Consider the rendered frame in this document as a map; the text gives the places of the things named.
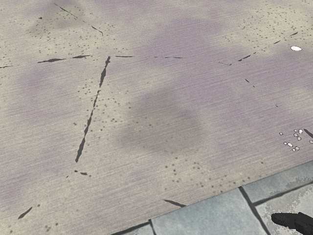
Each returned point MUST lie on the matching robot right hand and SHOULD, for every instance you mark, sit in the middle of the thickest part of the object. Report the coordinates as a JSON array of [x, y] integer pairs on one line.
[[301, 222]]

